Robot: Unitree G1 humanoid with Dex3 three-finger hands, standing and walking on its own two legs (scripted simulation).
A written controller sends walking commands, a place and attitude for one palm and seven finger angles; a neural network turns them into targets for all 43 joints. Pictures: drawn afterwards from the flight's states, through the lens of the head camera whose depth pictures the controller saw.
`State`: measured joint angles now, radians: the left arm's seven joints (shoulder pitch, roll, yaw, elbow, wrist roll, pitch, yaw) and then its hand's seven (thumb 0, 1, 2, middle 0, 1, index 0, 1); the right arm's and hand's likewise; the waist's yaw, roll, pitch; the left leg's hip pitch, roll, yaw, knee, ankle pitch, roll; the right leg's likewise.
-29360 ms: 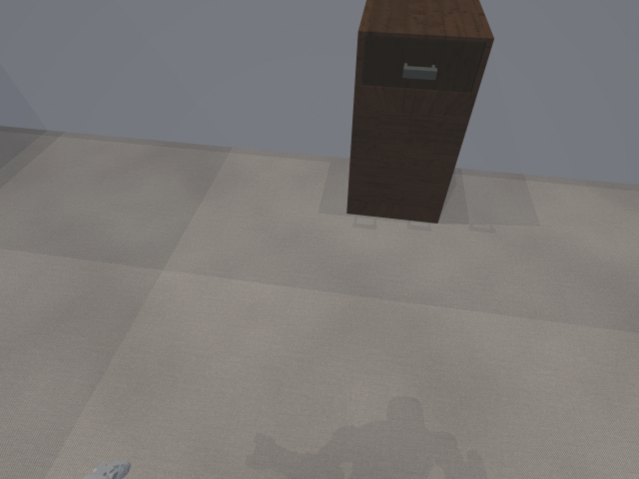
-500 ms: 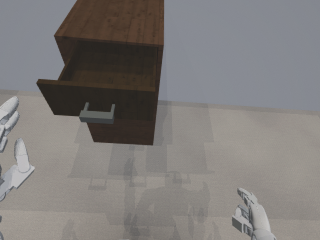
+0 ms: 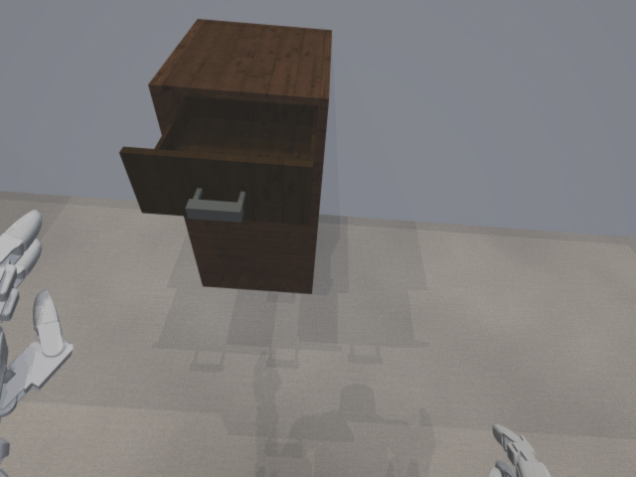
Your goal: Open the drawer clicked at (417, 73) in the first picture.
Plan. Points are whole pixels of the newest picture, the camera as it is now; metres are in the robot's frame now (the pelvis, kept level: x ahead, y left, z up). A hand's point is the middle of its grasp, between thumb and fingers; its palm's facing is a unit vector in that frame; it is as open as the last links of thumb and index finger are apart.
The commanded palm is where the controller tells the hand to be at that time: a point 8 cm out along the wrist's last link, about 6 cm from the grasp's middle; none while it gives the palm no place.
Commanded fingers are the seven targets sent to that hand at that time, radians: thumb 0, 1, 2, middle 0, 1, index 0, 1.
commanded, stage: stop stepping back and stand still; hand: left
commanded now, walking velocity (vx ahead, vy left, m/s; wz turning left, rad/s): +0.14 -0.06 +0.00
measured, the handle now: (218, 202) +0.62 +0.21 -0.06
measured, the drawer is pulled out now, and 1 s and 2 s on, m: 0.25 0.25 0.25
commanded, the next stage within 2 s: let the arm hang, fingers relaxed in 0.28 s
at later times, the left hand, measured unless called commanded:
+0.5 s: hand (109, 408) +0.20 +0.25 +0.01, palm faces +0.24 -0.88 -0.40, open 7.4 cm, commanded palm none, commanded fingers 0.00 0.90 0.90 -0.20 -0.30 -0.20 -0.30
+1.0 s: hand out of the picture -0.02 +0.18 -0.16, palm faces +0.11 -0.97 -0.23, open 7.3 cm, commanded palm none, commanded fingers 0.00 0.90 0.90 -0.20 -0.30 -0.20 -0.30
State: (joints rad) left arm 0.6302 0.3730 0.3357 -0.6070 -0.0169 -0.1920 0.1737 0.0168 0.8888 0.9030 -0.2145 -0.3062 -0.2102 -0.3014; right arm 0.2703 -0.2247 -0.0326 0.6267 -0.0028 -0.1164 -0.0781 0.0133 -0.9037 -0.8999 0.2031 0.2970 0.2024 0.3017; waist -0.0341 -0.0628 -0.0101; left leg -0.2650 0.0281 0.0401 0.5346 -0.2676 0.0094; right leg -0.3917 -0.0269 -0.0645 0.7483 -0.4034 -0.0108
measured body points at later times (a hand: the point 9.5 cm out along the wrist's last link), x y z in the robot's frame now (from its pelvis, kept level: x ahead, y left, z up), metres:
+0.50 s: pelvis +0.00 +0.00 -0.01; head +0.01 -0.01 +0.44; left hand +0.18 +0.29 +0.03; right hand +0.15 -0.25 -0.12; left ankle +0.01 +0.12 -0.73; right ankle +0.01 -0.12 -0.70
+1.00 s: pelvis +0.00 -0.01 +0.01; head +0.03 -0.01 +0.46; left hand -0.03 +0.23 -0.14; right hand +0.01 -0.23 -0.15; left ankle +0.01 +0.12 -0.73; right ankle +0.01 -0.12 -0.73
